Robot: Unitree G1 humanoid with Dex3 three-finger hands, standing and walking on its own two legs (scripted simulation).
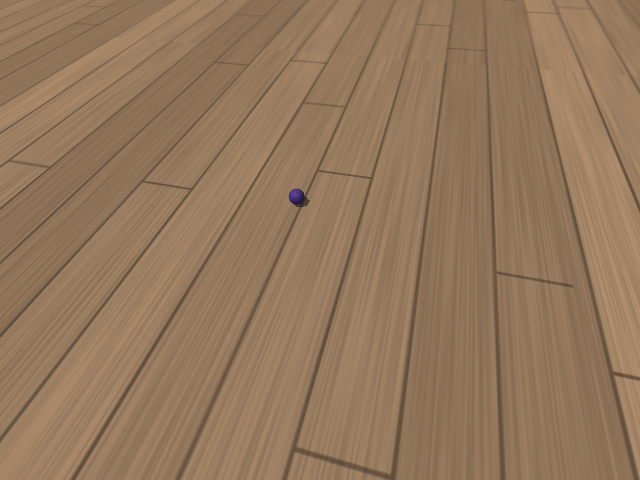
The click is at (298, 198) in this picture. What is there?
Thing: free ball
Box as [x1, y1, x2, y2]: [289, 189, 303, 203]
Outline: 291,190 289,193 290,201 293,203 301,202 303,199 302,191 299,189
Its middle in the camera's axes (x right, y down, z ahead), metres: -0.11 -0.19 +1.87
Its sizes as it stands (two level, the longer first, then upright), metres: 0.075 0.075 0.075
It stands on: the floor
